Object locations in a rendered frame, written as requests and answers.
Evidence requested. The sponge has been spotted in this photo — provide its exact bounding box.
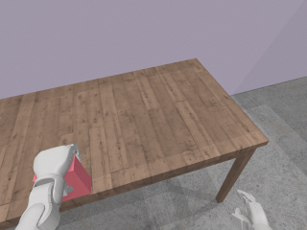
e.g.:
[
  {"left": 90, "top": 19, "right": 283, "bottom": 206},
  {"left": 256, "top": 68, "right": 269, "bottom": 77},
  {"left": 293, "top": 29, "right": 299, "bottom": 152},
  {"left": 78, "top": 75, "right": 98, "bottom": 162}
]
[{"left": 33, "top": 155, "right": 91, "bottom": 202}]

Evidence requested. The robot left hand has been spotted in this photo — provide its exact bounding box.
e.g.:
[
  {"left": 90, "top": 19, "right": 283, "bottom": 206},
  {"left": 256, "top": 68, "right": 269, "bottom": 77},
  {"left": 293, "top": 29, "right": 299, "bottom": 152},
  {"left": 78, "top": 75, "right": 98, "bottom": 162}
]
[{"left": 33, "top": 143, "right": 82, "bottom": 196}]

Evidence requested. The table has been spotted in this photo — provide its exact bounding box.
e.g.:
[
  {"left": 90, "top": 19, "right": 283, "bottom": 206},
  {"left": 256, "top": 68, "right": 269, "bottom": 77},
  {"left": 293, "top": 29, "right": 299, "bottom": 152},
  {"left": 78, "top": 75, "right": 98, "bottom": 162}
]
[{"left": 0, "top": 58, "right": 270, "bottom": 230}]

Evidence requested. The robot right hand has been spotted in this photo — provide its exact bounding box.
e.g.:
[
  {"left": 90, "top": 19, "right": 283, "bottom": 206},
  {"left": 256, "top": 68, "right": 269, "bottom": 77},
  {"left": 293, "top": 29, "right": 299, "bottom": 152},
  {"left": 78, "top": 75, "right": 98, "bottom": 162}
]
[{"left": 231, "top": 190, "right": 269, "bottom": 230}]

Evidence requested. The robot left forearm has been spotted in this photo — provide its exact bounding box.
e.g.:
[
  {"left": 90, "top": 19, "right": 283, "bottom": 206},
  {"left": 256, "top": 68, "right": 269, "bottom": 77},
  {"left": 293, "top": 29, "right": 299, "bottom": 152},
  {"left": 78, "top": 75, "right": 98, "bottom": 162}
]
[{"left": 14, "top": 174, "right": 65, "bottom": 230}]

